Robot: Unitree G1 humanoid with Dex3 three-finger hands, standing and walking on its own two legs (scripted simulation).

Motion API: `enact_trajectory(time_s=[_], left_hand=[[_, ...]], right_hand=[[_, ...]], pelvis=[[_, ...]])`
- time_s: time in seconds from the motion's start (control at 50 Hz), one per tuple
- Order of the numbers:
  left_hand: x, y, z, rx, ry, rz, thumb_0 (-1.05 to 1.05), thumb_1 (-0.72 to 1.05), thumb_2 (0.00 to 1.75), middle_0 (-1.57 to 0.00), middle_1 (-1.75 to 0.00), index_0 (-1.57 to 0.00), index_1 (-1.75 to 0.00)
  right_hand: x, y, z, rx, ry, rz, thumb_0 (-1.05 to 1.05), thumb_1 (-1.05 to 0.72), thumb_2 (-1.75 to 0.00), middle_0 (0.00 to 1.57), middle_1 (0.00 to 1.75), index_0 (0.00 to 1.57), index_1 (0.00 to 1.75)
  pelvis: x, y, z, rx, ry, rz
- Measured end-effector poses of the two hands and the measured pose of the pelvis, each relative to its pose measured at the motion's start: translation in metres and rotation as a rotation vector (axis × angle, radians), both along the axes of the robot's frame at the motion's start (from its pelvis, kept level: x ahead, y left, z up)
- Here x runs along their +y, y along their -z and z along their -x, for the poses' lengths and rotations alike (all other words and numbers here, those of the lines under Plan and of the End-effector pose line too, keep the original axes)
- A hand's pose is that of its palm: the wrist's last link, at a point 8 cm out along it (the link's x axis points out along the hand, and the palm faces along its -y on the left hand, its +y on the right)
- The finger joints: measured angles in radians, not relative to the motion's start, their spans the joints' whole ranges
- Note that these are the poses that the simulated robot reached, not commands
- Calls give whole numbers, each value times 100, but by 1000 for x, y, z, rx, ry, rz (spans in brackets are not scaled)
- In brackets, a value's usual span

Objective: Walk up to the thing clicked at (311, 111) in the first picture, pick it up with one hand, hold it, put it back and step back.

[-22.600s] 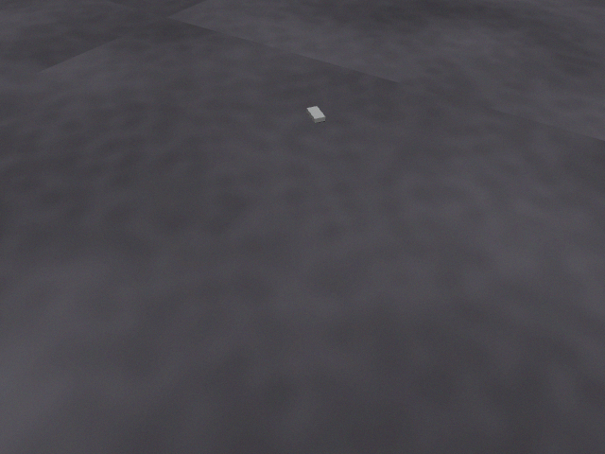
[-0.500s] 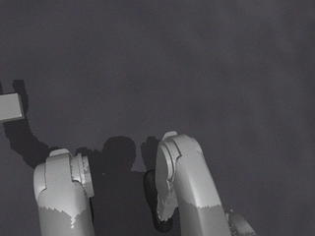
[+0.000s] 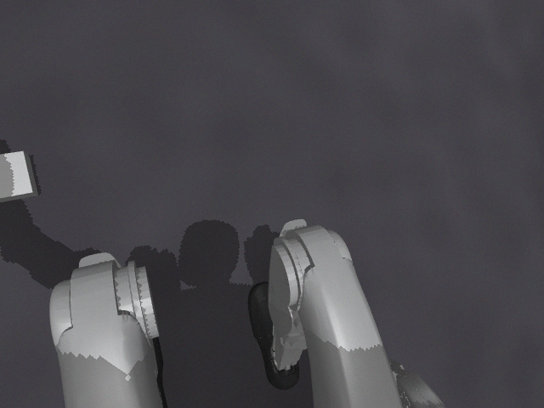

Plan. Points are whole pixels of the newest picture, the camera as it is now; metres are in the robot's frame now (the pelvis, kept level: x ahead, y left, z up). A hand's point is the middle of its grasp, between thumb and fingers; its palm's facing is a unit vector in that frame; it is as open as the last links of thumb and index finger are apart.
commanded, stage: rest palm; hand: left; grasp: from above
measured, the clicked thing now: out of the picture +0.45 +0.36 -0.30
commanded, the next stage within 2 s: close in 1.50 s
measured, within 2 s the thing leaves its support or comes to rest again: neither
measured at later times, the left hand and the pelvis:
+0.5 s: hand out of the picture +0.45 +0.34 -0.25, palm faces -0.42 -0.12 -0.90, open 14.3 cm; pelvis +0.00 +0.01 -0.02, yaw -3 degrees
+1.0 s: hand out of the picture +0.43 +0.35 -0.27, palm faces -0.46 -0.16 -0.88, open 14.3 cm; pelvis +0.00 +0.01 -0.02, yaw -5 degrees
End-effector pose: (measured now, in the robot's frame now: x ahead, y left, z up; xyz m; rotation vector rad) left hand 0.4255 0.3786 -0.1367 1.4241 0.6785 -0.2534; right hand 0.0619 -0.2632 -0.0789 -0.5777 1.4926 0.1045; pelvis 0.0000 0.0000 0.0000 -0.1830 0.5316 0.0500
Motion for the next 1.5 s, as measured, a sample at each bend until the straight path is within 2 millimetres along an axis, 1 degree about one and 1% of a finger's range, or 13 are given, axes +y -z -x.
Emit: enact_trajectory(time_s=[0.1, 0.18, 0.24, 0.34, 0.44, 0.54, 0.66, 0.76, 0.88, 1.04, 1.14, 1.28, 1.5], left_hand=[[-10, 12, -5, -85, 91, 64, 0, -57, 101, -9, -103, -8, -104], [-21, 25, -7, -127, 106, 84, 0, -57, 103, -8, -101, -7, -103], [-27, 34, -9, -140, 123, 65, 0, -58, 104, -8, -99, -6, -101], [-33, 43, -13, -168, 112, 9, 0, -57, 105, -8, -97, -6, -100], [-35, 50, -19, -162, 58, -38, 0, -56, 103, -8, -98, -7, -100], [-30, 56, -26, -134, -22, -56, 0, -55, 101, -8, -100, -7, -101], [-26, 67, -24, -57, -58, -38, 0, -54, 99, -7, -101, -7, -102], [-25, 73, -20, -50, -38, 6, 0, -55, 99, -8, -100, -7, -101], [-27, 76, -13, -85, 11, 54, 0, -56, 101, -8, -99, -7, -100], [-28, 73, -6, -136, 76, 28, 0, -55, 101, -8, -98, -6, -99], [-29, 75, -6, -151, 72, 2, 0, -54, 100, -8, -98, -7, -100], [-29, 80, -9, -128, 16, -16, 0, -52, 98, -8, -100, -8, -101], [-26, 88, -11, -85, -17, -8, 0, -50, 95, -8, -104, -9, -102]], right_hand=[[1, -10, -16, -7, -47, 46, 0, -90, -90, 20, 30, 20, 30], [2, -17, -28, -46, -72, 75, 0, -90, -90, 20, 30, 20, 30], [3, -20, -32, -73, -89, 84, 0, -90, -90, 20, 30, 20, 30], [4, -17, -27, -80, -115, 68, 0, -89, -90, 20, 30, 20, 30], [7, -10, -12, -65, -112, 24, 0, -89, -90, 20, 30, 20, 30], [11, -6, 3, -39, -99, -17, 0, -89, -90, 20, 30, 20, 30], [14, -5, 12, 9, -81, -43, 0, -90, -90, 20, 30, 20, 30], [14, -8, 11, 42, -97, -34, 0, -90, -90, 20, 30, 20, 30], [11, -15, 2, 37, -144, 2, 0, -90, -90, 20, 30, 20, 30], [9, -22, -18, -26, -212, 35, 0, -89, -90, 20, 30, 20, 30], [13, -23, -24, -53, -236, 23, 0, -89, -90, 20, 30, 20, 30], [18, -22, -21, -61, -240, -15, 0, -90, -90, 20, 30, 20, 30], [21, -17, -6, 6, -214, -53, 0, -90, -90, 20, 30, 20, 30]], pelvis=[[3, 2, -3, -12, 1, 23], [6, 5, -4, -21, 5, 36], [7, 8, -3, -27, 11, 43], [8, 14, -1, -36, 16, 42], [7, 20, -1, -37, 25, 38], [6, 21, -3, -33, 33, 37], [4, 18, -7, -27, 34, 37], [3, 15, -7, -37, 36, 44], [4, 15, -6, -61, 41, 58], [9, 18, -2, -83, 45, 73], [11, 20, -1, -85, 45, 77], [11, 20, -1, -82, 46, 78], [8, 17, -4, -75, 47, 76]])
